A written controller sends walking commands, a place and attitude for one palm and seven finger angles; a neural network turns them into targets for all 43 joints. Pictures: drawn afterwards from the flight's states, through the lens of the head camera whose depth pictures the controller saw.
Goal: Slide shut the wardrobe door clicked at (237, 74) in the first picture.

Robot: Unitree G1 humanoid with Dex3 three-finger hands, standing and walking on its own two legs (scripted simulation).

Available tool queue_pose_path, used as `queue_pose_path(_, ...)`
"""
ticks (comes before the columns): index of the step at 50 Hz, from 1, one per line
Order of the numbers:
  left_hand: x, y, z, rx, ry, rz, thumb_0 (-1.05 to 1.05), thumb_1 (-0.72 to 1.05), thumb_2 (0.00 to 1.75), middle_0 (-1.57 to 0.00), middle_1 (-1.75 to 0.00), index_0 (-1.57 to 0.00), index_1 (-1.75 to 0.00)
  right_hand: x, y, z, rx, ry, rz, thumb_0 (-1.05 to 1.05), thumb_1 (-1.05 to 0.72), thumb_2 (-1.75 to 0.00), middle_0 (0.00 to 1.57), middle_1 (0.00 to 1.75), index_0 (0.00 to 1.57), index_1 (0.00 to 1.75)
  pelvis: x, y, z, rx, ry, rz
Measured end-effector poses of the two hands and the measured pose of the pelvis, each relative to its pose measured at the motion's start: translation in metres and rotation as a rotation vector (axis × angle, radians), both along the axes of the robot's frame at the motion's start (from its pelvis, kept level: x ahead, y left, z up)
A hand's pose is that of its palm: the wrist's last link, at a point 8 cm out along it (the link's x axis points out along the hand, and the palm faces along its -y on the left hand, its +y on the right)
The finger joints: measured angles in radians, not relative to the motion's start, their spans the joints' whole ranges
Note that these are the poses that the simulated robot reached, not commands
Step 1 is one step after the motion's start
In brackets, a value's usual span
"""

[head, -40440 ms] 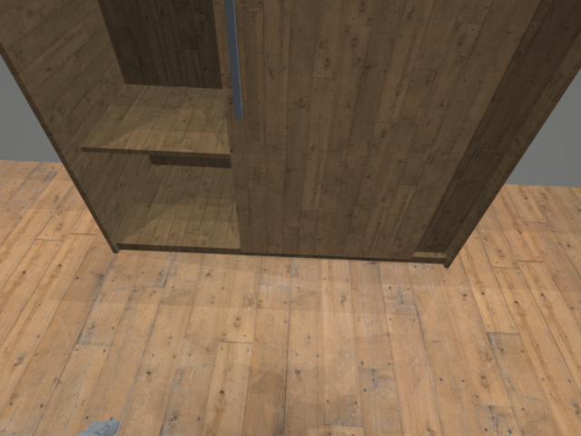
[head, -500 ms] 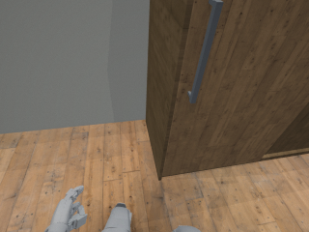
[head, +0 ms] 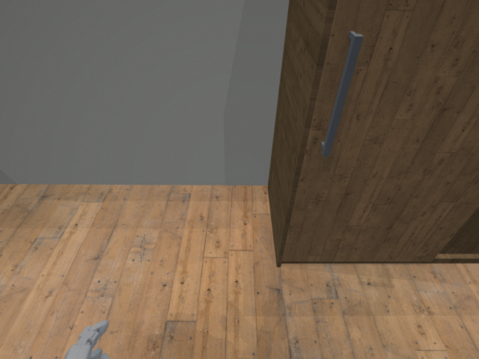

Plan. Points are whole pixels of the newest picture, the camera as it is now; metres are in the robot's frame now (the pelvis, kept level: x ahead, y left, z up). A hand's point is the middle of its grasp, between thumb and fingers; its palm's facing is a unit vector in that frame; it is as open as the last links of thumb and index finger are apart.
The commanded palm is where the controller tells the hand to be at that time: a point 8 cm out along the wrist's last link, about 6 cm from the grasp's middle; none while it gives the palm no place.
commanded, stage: stop stepping back and stand still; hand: right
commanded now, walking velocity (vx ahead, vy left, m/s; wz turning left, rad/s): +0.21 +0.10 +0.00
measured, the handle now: (337, 100) +0.73 -0.22 +0.12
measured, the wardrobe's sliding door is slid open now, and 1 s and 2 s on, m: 0.00 0.00 0.00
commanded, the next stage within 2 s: let the arm hang, fingers relaxed in 1.12 s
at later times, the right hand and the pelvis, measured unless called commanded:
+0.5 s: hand out of the picture +0.16 -0.25 +0.16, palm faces +0.47 +0.79 -0.40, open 7.4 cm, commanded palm +0.10 -0.29 +0.17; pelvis -0.05 +0.00 -0.01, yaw +2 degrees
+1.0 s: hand (475, 270) +0.21 -0.28 +0.15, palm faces +0.41 +0.78 -0.47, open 7.4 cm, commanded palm +0.15 -0.32 +0.17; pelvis +0.00 -0.02 -0.01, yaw +2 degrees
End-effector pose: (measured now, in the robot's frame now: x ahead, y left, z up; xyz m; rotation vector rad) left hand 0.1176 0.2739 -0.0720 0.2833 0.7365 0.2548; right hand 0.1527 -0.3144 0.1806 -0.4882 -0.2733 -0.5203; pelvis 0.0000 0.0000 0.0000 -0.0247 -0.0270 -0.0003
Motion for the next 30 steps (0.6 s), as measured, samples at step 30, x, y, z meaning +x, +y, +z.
queue_pose_path(30,-0.028,-0.019,-0.014,-0.015,-0.002,0.02,0.02,0.9,0.9,-0.21,-0.3,-0.2,-0.3,-0.027,0.017,-0.001,-0.047,-0.017,0.128,0.01,-0.89,-0.9,0.21,0.3,0.21,0.31,-0.042,-0.01,-0.017,0.034,-0.012,0.03)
